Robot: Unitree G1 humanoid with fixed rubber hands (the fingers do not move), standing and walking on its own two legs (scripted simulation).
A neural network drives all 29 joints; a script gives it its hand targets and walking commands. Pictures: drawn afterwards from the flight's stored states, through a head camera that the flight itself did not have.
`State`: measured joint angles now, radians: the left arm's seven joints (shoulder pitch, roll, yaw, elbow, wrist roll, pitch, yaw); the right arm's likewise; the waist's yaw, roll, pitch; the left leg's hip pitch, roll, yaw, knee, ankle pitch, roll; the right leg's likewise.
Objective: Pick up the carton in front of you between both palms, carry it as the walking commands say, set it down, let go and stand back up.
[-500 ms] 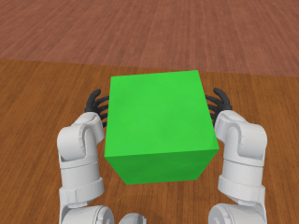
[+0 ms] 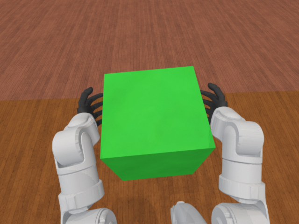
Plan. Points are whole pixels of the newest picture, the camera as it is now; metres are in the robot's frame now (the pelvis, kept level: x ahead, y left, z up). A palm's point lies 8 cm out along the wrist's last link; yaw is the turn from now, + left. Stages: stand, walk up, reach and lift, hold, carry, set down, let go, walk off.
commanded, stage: carry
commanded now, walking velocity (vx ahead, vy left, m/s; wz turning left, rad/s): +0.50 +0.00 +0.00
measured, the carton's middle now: (153, 130) +0.35 -0.02 +0.06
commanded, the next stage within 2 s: none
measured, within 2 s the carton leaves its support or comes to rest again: neither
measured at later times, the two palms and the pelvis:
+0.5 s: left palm (90, 29) +0.66 +0.14 +0.20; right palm (184, 27) +0.66 -0.16 +0.19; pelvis +0.32 -0.02 +0.04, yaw +0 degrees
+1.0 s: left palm out of the picture +0.97 +0.14 +0.22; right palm out of the picture +0.98 -0.16 +0.22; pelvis +0.64 -0.03 +0.06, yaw +1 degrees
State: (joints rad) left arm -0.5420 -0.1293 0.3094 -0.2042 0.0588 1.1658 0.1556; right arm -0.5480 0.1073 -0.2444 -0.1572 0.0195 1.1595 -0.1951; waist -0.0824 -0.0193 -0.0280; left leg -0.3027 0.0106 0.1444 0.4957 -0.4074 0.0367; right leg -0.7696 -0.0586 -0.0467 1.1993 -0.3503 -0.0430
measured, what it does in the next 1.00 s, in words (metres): climbs: right foot 0.04 m higher, then left foot 0.03 m higher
